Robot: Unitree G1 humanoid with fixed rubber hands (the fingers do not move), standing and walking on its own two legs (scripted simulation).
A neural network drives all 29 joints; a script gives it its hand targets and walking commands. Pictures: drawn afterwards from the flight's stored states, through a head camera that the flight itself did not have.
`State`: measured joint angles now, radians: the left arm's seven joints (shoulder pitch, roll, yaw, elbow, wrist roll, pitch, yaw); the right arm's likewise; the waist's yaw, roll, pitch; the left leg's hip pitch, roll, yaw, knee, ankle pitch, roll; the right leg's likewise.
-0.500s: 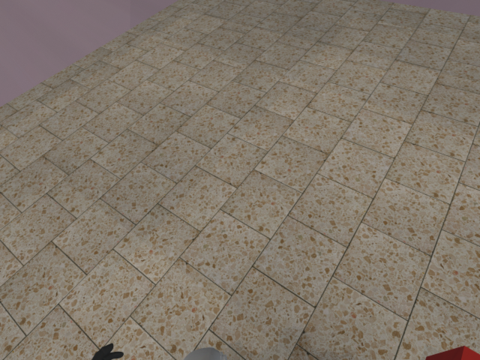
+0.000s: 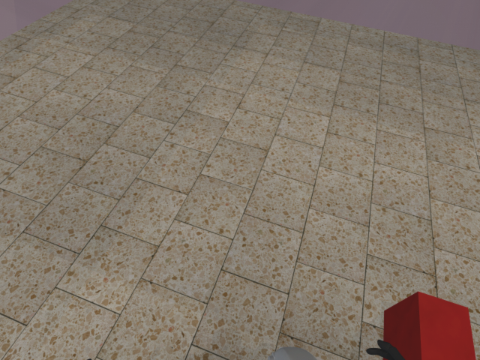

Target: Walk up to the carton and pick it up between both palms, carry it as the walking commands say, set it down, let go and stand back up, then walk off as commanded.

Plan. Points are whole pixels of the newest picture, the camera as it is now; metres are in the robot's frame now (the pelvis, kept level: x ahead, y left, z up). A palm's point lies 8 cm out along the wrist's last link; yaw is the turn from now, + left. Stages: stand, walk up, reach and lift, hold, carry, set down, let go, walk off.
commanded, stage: walk off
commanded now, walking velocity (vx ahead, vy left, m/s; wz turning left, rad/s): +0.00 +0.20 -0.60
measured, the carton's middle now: (423, 348) +0.25 -0.64 -0.64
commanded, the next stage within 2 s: stand in 1.72 s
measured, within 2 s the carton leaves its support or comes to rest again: neither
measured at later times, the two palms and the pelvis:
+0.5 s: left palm (25, 348) +0.16 +0.35 -0.08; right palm out of the picture +0.05 -0.20 -0.12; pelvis +0.01 +0.09 +0.01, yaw -18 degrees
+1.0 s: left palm (84, 254) +0.33 +0.33 -0.11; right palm out of the picture -0.04 -0.04 -0.14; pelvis +0.06 +0.21 -0.02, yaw -37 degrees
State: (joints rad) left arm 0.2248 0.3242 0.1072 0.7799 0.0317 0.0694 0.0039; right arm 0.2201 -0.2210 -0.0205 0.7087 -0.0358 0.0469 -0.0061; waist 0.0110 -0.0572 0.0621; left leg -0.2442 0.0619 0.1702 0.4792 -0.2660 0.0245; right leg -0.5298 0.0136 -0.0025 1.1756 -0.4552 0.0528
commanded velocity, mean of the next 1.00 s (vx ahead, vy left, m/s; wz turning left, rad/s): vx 0.00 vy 0.20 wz -0.60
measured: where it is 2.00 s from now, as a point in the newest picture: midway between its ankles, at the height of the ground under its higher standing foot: (128, 352)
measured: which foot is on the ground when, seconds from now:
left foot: down 0.00-0.20, up 0.22-0.62, down 0.64-1.00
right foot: up 0.00-0.18, down 0.20-0.64, up 0.66-0.98, down 1.00-1.00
